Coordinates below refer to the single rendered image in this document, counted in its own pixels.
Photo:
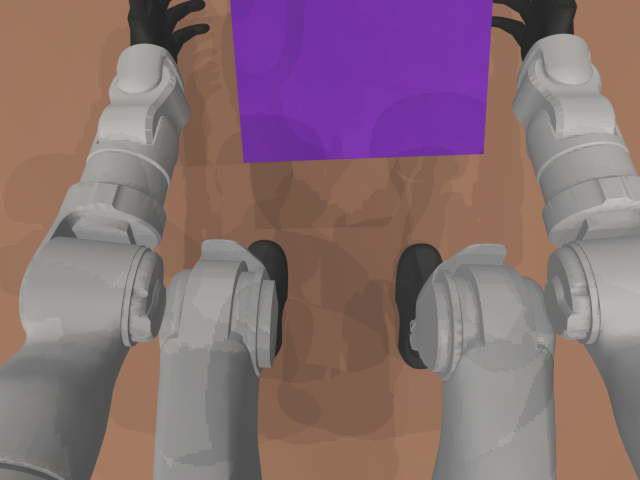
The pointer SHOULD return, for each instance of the left robot upper arm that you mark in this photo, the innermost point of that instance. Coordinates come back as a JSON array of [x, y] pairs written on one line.
[[86, 303]]

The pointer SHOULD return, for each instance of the left robot forearm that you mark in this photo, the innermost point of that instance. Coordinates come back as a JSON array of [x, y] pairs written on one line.
[[121, 193]]

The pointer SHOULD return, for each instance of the robot left foot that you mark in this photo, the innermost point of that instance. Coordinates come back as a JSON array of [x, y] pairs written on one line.
[[274, 259]]

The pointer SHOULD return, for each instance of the robot left hand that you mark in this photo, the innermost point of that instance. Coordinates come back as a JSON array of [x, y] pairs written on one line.
[[151, 22]]

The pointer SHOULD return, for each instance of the right robot forearm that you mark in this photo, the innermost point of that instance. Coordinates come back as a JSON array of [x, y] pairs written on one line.
[[588, 181]]

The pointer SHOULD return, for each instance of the robot left shin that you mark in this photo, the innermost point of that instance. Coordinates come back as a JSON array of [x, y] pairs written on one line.
[[213, 249]]

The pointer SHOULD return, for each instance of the right robot upper arm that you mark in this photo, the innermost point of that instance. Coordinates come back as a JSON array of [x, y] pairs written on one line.
[[592, 294]]

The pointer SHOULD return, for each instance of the robot right hand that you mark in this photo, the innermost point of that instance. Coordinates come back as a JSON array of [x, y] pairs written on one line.
[[542, 18]]

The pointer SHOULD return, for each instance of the carton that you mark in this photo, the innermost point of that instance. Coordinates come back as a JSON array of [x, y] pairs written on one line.
[[352, 79]]

